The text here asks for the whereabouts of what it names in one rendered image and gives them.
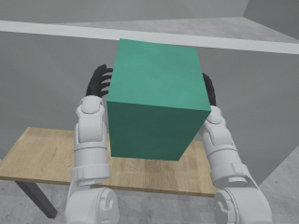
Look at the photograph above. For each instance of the right robot forearm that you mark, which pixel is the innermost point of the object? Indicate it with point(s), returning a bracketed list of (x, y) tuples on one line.
[(227, 170)]

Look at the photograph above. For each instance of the left robot upper arm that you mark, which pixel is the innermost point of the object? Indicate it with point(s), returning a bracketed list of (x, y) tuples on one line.
[(93, 206)]

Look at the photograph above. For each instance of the table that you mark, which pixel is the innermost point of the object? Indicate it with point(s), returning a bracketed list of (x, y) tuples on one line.
[(46, 156)]

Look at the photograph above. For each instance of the left robot forearm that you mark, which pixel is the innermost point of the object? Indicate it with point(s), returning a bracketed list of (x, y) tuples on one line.
[(90, 147)]

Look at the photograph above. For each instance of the right robot hand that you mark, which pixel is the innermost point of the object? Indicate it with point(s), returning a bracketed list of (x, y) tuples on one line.
[(210, 90)]

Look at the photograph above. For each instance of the carton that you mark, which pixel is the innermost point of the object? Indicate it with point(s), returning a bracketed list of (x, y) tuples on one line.
[(156, 102)]

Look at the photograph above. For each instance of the right robot upper arm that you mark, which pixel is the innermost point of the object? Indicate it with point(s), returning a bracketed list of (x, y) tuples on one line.
[(241, 206)]

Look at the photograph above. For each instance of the left robot hand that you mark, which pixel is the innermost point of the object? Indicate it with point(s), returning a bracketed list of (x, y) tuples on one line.
[(95, 85)]

